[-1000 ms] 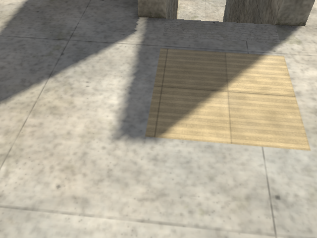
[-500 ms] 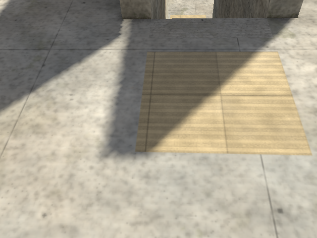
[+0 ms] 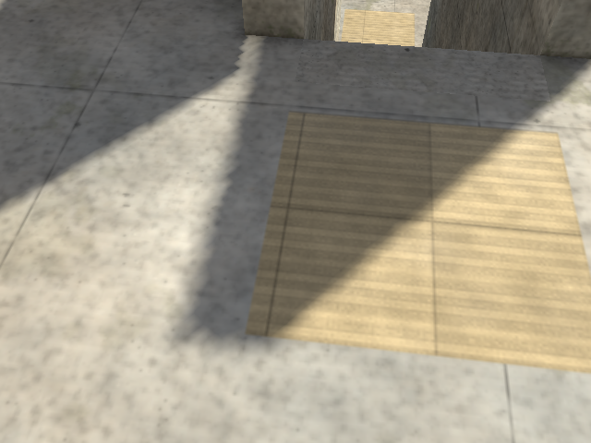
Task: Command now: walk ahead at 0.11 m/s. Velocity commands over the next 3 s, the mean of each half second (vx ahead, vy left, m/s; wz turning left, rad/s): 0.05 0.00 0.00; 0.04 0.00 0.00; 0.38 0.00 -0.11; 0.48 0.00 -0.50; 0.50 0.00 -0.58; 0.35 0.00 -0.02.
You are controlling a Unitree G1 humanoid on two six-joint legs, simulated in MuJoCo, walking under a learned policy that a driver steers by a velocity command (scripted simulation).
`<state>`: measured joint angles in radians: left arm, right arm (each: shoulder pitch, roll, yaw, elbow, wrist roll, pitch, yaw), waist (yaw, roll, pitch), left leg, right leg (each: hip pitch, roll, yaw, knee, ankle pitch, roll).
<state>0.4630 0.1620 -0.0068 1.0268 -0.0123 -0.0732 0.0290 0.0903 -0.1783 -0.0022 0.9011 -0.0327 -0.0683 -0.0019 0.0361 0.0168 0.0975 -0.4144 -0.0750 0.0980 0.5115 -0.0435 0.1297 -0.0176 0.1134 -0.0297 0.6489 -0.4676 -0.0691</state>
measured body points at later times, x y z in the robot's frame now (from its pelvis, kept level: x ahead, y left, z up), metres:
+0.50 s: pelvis +0.05 -0.02 +0.02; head +0.04 -0.03 +0.47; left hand +0.03 +0.19 -0.14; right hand +0.06 -0.25 -0.14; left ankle +0.11 +0.04 -0.72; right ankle +0.04 -0.13 -0.72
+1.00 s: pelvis +0.09 -0.04 +0.02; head +0.08 -0.04 +0.47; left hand +0.03 +0.17 -0.15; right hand +0.07 -0.25 -0.14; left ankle +0.11 +0.04 -0.71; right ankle +0.04 -0.13 -0.72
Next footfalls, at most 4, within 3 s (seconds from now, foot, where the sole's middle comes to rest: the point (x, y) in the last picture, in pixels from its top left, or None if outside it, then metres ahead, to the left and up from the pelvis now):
0.36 right None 0.08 -0.13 -0.76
1.20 left None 0.23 0.09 -0.76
1.70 right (350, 396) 0.54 -0.06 -0.76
2.22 left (334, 256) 0.92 -0.03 -0.76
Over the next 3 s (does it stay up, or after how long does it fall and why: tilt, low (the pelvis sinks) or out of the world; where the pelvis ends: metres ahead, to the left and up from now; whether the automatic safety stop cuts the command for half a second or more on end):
stays up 0.98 -0.27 0.03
